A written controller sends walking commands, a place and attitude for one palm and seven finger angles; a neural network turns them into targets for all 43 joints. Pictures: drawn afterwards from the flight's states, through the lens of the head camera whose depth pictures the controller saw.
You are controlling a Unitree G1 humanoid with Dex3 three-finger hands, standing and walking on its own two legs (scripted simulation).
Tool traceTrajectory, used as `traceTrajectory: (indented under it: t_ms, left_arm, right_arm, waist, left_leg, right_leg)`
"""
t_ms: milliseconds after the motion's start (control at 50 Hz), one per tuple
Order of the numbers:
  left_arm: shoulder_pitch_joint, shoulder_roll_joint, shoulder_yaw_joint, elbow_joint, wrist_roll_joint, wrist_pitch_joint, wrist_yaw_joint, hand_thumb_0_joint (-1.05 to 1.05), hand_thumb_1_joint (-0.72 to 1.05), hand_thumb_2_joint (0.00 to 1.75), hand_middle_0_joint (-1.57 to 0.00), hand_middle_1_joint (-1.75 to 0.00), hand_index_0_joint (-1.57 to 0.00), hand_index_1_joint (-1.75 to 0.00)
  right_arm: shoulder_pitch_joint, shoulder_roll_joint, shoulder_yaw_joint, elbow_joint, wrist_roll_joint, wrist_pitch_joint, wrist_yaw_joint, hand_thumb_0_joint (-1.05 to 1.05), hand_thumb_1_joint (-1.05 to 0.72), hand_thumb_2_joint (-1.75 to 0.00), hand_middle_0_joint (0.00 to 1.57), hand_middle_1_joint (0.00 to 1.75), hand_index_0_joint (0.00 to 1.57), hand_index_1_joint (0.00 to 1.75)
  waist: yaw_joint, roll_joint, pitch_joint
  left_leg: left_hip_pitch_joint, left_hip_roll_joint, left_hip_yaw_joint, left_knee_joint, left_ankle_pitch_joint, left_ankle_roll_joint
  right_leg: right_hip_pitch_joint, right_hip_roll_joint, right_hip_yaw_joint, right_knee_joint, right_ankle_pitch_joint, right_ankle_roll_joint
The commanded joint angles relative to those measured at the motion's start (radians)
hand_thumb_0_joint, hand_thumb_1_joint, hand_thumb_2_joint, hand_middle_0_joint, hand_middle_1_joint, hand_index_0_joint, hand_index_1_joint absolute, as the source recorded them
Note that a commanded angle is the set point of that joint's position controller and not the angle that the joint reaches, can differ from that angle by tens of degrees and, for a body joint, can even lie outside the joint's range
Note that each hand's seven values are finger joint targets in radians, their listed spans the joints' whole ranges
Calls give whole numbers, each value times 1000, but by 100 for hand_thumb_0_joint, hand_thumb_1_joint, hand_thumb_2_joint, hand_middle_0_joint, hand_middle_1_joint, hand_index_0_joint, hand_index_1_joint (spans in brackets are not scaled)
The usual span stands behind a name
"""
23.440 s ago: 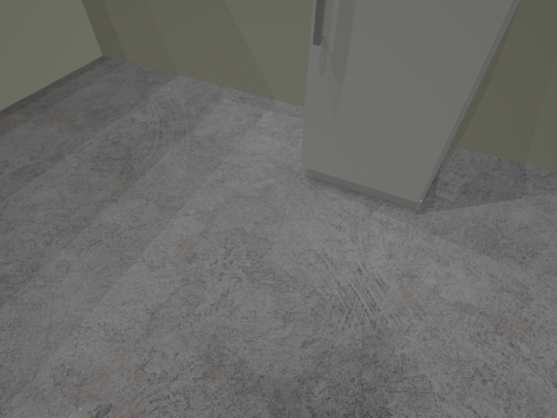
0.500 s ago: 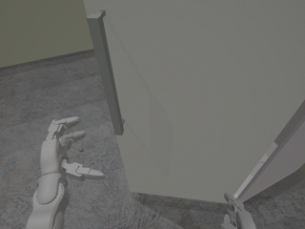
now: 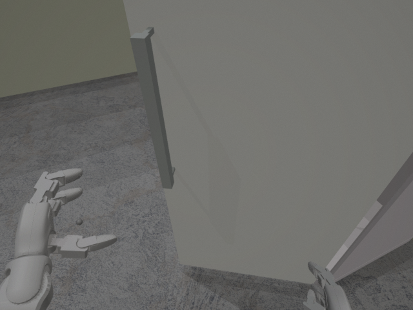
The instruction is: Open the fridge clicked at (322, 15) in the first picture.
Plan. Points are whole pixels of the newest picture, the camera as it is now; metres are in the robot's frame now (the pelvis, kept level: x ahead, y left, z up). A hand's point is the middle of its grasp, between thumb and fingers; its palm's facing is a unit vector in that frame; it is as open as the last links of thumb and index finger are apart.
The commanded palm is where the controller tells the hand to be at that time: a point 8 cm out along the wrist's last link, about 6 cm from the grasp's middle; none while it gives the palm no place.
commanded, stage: draw the hand back to the body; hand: left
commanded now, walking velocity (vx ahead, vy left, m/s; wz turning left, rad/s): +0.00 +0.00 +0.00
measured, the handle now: (160, 122) +0.45 +0.17 +0.15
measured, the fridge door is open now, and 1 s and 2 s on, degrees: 58 58 58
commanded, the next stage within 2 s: step back with the hand held close in 0.80 s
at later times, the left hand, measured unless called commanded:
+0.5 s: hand (32, 220) +0.18 +0.29 +0.16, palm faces +0.48 -0.80 -0.36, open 8.1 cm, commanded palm +0.13 +0.32 +0.17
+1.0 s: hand (33, 214) +0.19 +0.29 +0.17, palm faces +0.49 -0.79 -0.37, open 7.4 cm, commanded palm +0.13 +0.32 +0.17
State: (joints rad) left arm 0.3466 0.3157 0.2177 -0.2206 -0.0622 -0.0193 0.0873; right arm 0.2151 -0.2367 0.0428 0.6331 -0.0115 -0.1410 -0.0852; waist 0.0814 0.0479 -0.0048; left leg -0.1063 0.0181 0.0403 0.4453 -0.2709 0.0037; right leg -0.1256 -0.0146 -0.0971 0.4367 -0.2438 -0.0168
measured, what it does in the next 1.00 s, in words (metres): stands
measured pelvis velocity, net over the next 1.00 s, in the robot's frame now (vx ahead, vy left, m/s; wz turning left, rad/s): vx -0.01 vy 0.02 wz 0.00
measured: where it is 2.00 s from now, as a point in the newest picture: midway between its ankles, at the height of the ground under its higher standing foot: outside the picture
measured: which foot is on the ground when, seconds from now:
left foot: down 0.00-1.00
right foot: down 0.00-1.00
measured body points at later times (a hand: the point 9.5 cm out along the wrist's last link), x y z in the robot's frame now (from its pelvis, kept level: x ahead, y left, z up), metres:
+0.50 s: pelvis -0.01 +0.02 +0.00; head -0.04 +0.01 +0.45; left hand +0.15 +0.33 +0.18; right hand +0.18 -0.20 -0.07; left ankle -0.01 +0.12 -0.74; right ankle +0.00 -0.10 -0.74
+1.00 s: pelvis -0.01 +0.02 +0.00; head -0.03 +0.01 +0.45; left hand +0.15 +0.33 +0.19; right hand +0.18 -0.20 -0.08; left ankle -0.01 +0.12 -0.74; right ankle +0.00 -0.10 -0.74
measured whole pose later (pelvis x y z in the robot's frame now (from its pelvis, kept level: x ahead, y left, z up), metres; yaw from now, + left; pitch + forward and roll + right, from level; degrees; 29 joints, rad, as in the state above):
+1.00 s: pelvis -0.01 +0.02 +0.00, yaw +0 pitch -4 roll -1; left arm 0.39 0.35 0.36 -0.36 -0.05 -0.10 0.10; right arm 0.21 -0.23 0.03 0.64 -0.02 -0.12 -0.07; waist 0.07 0.04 0.01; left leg -0.11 0.00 0.04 0.43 -0.25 0.02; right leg -0.11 -0.02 -0.10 0.38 -0.20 0.00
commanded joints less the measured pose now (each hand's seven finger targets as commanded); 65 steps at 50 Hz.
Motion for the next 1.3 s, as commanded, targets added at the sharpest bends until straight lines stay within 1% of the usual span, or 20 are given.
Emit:
traceTrajectory:
  t_ms: [0, 80, 160, 200, 260, 400, 460, 540, 560, 640, 700, 840, 900, 920, 940, 960, 1000, 1060, 1140, 1280]
  left_arm:
    - [-144, 186, 129, -245, 3, -95, 26, 0, 17, 55, -22, -73, -22, -73]
    - [-101, 196, 153, -279, 8, -109, 29, 0, 32, 62, -22, -64, -22, -64]
    - [-61, 189, 169, -269, 3, -111, 23, 0, 47, 69, -22, -55, -22, -55]
    - [-62, 205, 189, -293, 4, -115, 25, 0, 54, 73, -21, -51, -21, -51]
    - [-65, 195, 186, -294, 3, -114, 22, 0, 65, 78, -21, -45, -21, -45]
    - [-54, 230, 245, -331, -1, -123, 30, 0, 90, 90, -20, -30, -20, -30]
    - [-58, 185, 199, -299, 1, -116, 25, 0, 90, 90, -20, -30, -20, -30]
    - [-72, 207, 216, -303, 4, -114, 28, 0, 90, 90, -20, -30, -20, -30]
    - [-90, 207, 214, -336, 5, -118, 30, 0, 90, 90, -20, -30, -20, -30]
    - [-71, 221, 229, -325, 6, -118, 34, 0, 90, 90, -20, -30, -20, -30]
    - [-80, 211, 224, -339, 7, -120, 34, 0, 90, 90, -20, -30, -20, -30]
    - [-61, 206, 222, -315, 5, -119, 30, 0, 90, 90, -20, -30, -20, -30]
    - [-131, 208, 206, -396, 5, -129, 31, 0, 90, 90, -20, -30, -20, -30]
    - [-226, 329, 328, -447, 14, -172, 45, 0, 90, 90, -20, -30, -20, -30]
    - [-192, 326, 333, -390, 19, -186, 44, 0, 90, 90, -20, -30, -20, -30]
    - [-53, 238, 269, -323, 18, -180, 37, 0, 90, 90, -20, -30, -20, -30]
    - [42, 198, 239, -345, 19, -182, 30, 0, 90, 90, -20, -30, -20, -30]
    - [123, 228, 278, -396, 17, -192, 37, 0, 90, 90, -20, -30, -20, -30]
    - [161, 284, 341, -445, 12, -195, 49, 0, 90, 90, -20, -30, -20, -30]
    - [155, 274, 335, -467, 19, -211, 64, 0, 90, 90, -20, -30, -20, -30]
  right_arm:
    - [-134, -99, -40, -154, -1, -54, -11, 0, -90, -90, 20, 30, 20, 30]
    - [-133, -99, -44, -151, -5, -58, -5, 0, -90, -90, 20, 30, 20, 30]
    - [-134, -99, -50, -148, -3, -52, 1, 0, -90, -90, 20, 30, 20, 30]
    - [-132, -100, -54, -147, -3, -49, 3, 0, -90, -90, 20, 30, 20, 30]
    - [-137, -99, -53, -144, 0, -48, 6, 0, -90, -90, 20, 30, 20, 30]
    - [-132, -101, -58, -140, -4, -55, 8, 0, -90, -90, 20, 30, 20, 30]
    - [-135, -102, -56, -136, 1, -53, 10, 0, -90, -90, 20, 30, 20, 30]
    - [-137, -109, -60, -134, -1, -51, 7, 0, -90, -90, 20, 30, 20, 30]
    - [-136, -106, -59, -137, -2, -53, 7, 0, -90, -90, 20, 30, 20, 30]
    - [-137, -106, -58, -133, -5, -56, 6, 0, -90, -90, 20, 30, 20, 30]
    - [-138, -100, -55, -132, -6, -57, 7, 0, -90, -90, 20, 30, 20, 30]
    - [-136, -103, -57, -130, -5, -54, 6, 0, -90, -90, 20, 30, 20, 30]
    - [-147, -98, -55, -138, -6, -61, 5, 0, -90, -90, 20, 30, 20, 30]
    - [-159, -115, -48, -187, 6, -38, 4, 0, -90, -90, 20, 30, 20, 30]
    - [-147, -103, -45, -165, 3, -24, 0, 0, -90, -90, 20, 30, 20, 30]
    - [-141, -96, -48, -151, -1, -13, 0, 0, -90, -90, 20, 30, 20, 30]
    - [-122, -107, -60, -180, -4, 2, 5, 0, -90, -90, 20, 30, 20, 30]
    - [-111, -113, -73, -201, -4, 19, 0, 0, -90, -90, 20, 30, 20, 30]
    - [-110, -108, -83, -228, 2, 41, -9, 0, -90, -90, 20, 30, 20, 30]
    - [-102, -113, -86, -246, 7, 41, -19, 0, -90, -90, 20, 30, 20, 30]
  waist:
    - [-2, 13, -71]
    - [5, 18, -73]
    - [2, -36, -35]
    - [5, 13, -53]
    - [0, 30, -16]
    - [8, 13, -31]
    - [-4, 21, 26]
    - [3, 12, -1]
    - [1, 47, -25]
    - [7, 13, -18]
    - [4, 55, -9]
    - [5, 18, 4]
    - [1, 48, -42]
    - [-40, 0, 53]
    - [-39, -31, 52]
    - [-49, -71, 36]
    - [-50, -41, -48]
    - [-50, 7, -163]
    - [-50, -44, -214]
    - [-54, 9, -142]
  left_leg:
    - [-1, -19, -23, -86, 189, 28]
    - [0, -18, -28, -97, 233, 23]
    - [-10, -11, -27, -106, 234, 23]
    - [-2, -13, -27, -108, 241, 19]
    - [-9, -9, -29, -116, 218, 16]
    - [-8, -8, -42, -125, 224, 9]
    - [-21, -3, -43, -140, 181, 8]
    - [-13, -3, -49, -144, 163, 9]
    - [-6, -6, -49, -143, 169, 7]
    - [-14, -5, -54, -143, 169, 5]
    - [-16, -6, -56, -145, 170, 1]
    - [-23, -4, -55, -147, 164, 2]
    - [3, -11, -49, -136, 171, 9]
    - [-108, 17, -62, -92, 96, 32]
    - [-122, 10, -70, -71, 71, 32]
    - [-106, 13, -67, -40, 102, 32]
    - [-83, 24, -63, -10, 203, 30]
    - [-76, 47, -73, 3, 394, 23]
    - [-101, 53, -76, 28, 431, 21]
    - [-237, 76, -114, -22, 218, 41]
  right_leg:
    - [49, -6, 58, -101, 138, 8]
    - [77, -4, 52, -96, 180, 5]
    - [72, -1, 48, -105, 177, 7]
    - [80, 0, 51, -103, 179, 5]
    - [64, 0, 51, -113, 150, 3]
    - [80, 4, 44, -109, 147, 1]
    - [49, 4, 43, -119, 104, 1]
    - [60, 6, 44, -119, 90, -1]
    - [72, 4, 48, -114, 97, -2]
    - [77, 5, 43, -116, 99, -3]
    - [75, 5, 45, -112, 100, -5]
    - [74, 5, 41, -116, 97, -4]
    - [81, 1, 50, -117, 110, 0]
    - [-28, -46, 122, -152, 120, 5]
    - [-43, -76, 124, -162, 109, -2]
    - [-83, -91, 131, -158, 119, -6]
    - [-78, -105, 120, -110, 187, -7]
    - [-18, -96, 100, -10, 360, 2]
    - [-6, -100, 111, 39, 441, 5]
    - [-42, -77, 129, 64, 263, 13]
